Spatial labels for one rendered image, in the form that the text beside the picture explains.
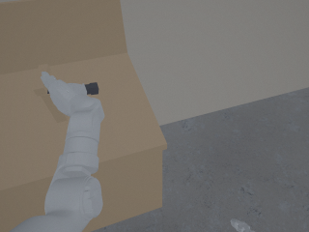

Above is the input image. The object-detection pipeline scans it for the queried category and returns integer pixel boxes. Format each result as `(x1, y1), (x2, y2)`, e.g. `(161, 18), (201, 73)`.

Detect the left robot hand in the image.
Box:
(41, 72), (87, 117)

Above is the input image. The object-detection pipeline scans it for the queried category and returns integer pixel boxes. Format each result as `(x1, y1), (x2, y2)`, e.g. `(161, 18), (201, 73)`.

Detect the left robot upper arm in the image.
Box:
(9, 175), (103, 232)

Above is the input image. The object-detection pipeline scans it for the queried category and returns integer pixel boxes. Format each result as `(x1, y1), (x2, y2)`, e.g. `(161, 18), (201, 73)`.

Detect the counter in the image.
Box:
(0, 0), (167, 232)

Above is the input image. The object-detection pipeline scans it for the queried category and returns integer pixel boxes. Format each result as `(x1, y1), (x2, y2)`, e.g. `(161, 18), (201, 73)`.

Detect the tap lever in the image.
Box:
(47, 82), (99, 95)

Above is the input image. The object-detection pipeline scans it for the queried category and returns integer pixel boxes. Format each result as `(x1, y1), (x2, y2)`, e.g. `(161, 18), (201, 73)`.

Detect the right robot hand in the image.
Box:
(230, 218), (255, 232)

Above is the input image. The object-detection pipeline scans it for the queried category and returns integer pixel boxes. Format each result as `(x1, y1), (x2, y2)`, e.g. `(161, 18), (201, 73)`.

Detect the left robot forearm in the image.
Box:
(44, 94), (105, 213)

